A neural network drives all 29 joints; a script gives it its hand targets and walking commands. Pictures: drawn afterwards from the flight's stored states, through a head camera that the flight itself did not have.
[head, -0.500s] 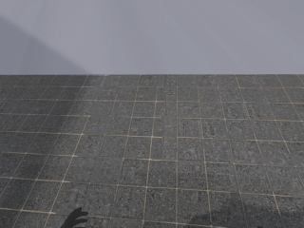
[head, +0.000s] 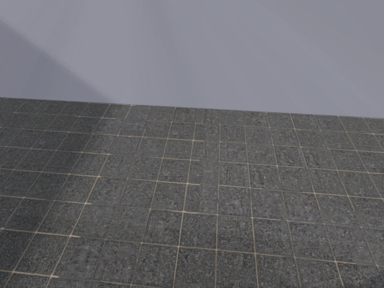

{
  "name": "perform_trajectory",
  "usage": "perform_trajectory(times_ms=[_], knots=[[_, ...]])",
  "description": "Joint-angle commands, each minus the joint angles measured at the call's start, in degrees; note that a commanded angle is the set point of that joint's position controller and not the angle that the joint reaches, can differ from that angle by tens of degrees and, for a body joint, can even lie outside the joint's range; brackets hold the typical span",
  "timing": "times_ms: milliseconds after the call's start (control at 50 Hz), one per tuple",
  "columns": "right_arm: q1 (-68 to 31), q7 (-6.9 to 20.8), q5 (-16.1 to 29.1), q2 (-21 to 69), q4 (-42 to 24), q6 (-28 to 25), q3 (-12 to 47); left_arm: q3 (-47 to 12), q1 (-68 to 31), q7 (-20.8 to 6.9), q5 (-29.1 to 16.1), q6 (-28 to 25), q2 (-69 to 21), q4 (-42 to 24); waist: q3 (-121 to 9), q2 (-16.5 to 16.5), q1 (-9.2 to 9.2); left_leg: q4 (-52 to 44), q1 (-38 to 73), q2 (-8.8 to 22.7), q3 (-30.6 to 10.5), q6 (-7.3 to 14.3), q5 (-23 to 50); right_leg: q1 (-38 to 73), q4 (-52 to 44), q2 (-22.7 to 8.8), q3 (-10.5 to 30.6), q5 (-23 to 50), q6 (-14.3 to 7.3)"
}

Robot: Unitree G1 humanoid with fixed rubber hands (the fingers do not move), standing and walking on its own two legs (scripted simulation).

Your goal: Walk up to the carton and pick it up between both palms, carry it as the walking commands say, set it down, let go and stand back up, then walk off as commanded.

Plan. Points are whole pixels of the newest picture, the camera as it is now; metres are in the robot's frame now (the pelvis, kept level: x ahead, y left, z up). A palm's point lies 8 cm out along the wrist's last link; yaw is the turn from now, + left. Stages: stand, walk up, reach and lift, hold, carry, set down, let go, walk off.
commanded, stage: stand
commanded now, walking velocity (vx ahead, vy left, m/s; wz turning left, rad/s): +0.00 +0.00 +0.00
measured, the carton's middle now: out of the picture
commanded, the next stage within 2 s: none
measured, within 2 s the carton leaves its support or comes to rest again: neither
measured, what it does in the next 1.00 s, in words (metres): stands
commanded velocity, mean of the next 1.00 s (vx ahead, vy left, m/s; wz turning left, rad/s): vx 0.00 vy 0.00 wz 0.00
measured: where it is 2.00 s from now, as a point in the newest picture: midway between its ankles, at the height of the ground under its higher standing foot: outside the picture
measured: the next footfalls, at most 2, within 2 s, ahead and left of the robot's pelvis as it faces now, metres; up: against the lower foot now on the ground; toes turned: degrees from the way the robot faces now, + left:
none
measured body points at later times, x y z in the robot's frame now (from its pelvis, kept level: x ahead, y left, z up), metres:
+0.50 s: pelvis +0.01 +0.01 +0.00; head +0.01 +0.02 +0.45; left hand +0.02 +0.24 -0.16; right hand +0.01 -0.21 -0.15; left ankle +0.00 +0.11 -0.74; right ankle +0.04 -0.10 -0.74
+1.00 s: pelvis +0.02 +0.04 +0.00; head +0.03 +0.04 +0.45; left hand -0.01 +0.24 -0.16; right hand -0.02 -0.17 -0.16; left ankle +0.00 +0.11 -0.74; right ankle +0.04 -0.10 -0.74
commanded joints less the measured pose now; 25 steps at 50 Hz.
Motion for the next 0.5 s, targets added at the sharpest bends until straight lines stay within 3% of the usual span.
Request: perform_trajectory(times_ms=[0,20,40,60,80,160,200,240,300,320,340,380,420,460,480], knots=[[3.4,-0.2,0.0,-5.8,-0.5,-0.9,-1.7,1.4,1.6,0.8,-0.3,-1.1,6.1,0.0,-0.1,0.2,-1.12,-6.5,-0.7,4.8,-4.7,0.4,0.6,0.8,-6.6,-6.5,7.7,2.5,0.8],[3.1,-0.2,0.1,-6.0,-0.1,-1.3,-1.7,1.4,1.6,0.9,-0.5,-1.1,6.2,1.1,-1.0,0.8,-1.02,-7.4,-0.8,4.9,-5.1,0.6,0.3,2.1,-6.6,-6.4,7.7,3.0,0.6],[3.2,-0.5,0.0,-6.5,1.0,-1.3,-1.7,1.4,0.0,1.1,-0.2,-1.4,5.5,1.1,0.2,-0.8,-1.54,-7.2,-0.6,4.4,-4.6,0.5,0.8,1.4,-6.7,-6.2,7.5,3.4,0.9],[3.5,-0.9,-0.2,-6.0,2.0,-1.3,-1.5,1.5,1.3,1.4,-0.4,-1.4,5.2,1.9,0.4,-2.5,-0.39,-7.9,-0.5,5.0,-5.3,0.7,1.3,1.2,-7.3,-6.5,7.7,2.5,0.9],[2.7,-0.9,-0.1,-6.5,2.6,-1.3,-1.6,1.2,0.5,1.4,-0.3,-1.4,5.1,2.6,1.3,-0.8,-0.67,-7.6,-1.5,5.0,-5.7,1.0,0.8,1.4,-7.7,-6.4,8.2,2.2,0.5],[3.6,-1.0,0.0,-6.0,5.9,-1.3,-1.4,1.4,0.3,1.7,-0.4,-1.5,5.3,4.4,-0.2,-0.9,-0.48,-8.4,0.3,4.5,-5.1,0.8,2.3,1.5,-8.3,-6.8,8.2,1.3,0.1],[3.7,-1.0,-0.3,-3.7,7.1,-1.7,-0.7,1.7,1.2,2.0,-0.5,-1.4,6.0,6.2,0.3,1.6,-0.51,-8.5,-0.6,4.9,-5.3,1.1,3.0,3.3,-7.6,-6.4,7.5,3.9,0.2],[5.0,-1.4,-0.1,-5.0,8.7,-1.5,-0.9,1.3,2.6,2.0,-0.5,-1.1,4.3,7.7,1.0,-0.1,0.17,-8.6,-1.7,4.5,-5.1,1.0,2.7,4.4,-7.7,-6.3,6.8,5.9,0.4],[7.1,-1.5,-0.1,-3.1,11.0,-1.4,-0.5,0.6,2.6,2.4,-0.9,-1.0,2.1,9.7,2.8,-2.0,-0.25,-9.2,-2.3,4.6,-5.4,1.1,2.3,3.7,-7.5,-6.6,6.5,5.5,0.3],[5.9,-1.6,-0.1,-3.9,11.0,-1.5,-0.6,0.5,2.1,2.5,-0.7,-0.9,1.7,9.7,2.1,0.2,0.02,-9.5,-1.0,4.6,-5.6,1.2,2.8,3.5,-7.1,-6.6,6.6,5.7,0.0],[5.1,-1.7,-0.1,-3.7,11.3,-1.4,-0.5,1.2,1.7,2.6,-0.6,-0.9,4.5,9.6,1.3,0.2,0.52,-9.7,-1.1,4.5,-5.4,1.3,2.6,3.4,-7.5,-6.5,6.7,5.2,0.1],[7.0,-1.4,-0.1,-4.1,12.4,-1.6,-0.4,0.9,2.1,2.6,-0.9,-0.8,3.4,11.6,0.6,1.0,-0.5,-10.1,-0.1,4.3,-5.9,1.2,3.3,5.0,-7.0,-6.5,6.0,6.0,0.2],[7.3,-1.8,-0.1,-2.8,13.6,-1.7,-0.1,0.8,2.7,2.8,-0.8,-0.7,3.1,12.2,2.4,-0.4,-0.31,-9.9,0.3,4.9,-6.1,1.3,4.2,3.0,-7.9,-6.5,5.8,6.6,0.4],[6.7,-1.9,-0.3,-0.8,14.2,-1.6,0.3,1.0,2.0,2.9,-0.7,-0.7,3.5,12.4,2.0,0.9,-0.13,-9.6,0.5,4.9,-5.9,1.7,4.5,3.0,-7.5,-6.3,5.6,6.7,0.7],[7.5,-1.9,-0.2,-2.1,14.3,-1.6,0.1,0.7,0.3,2.7,-0.9,-0.8,3.5,12.5,2.4,0.8,-1.56,-9.8,0.6,4.6,-5.6,1.4,4.5,2.4,-7.6,-6.5,5.7,6.2,0.6]])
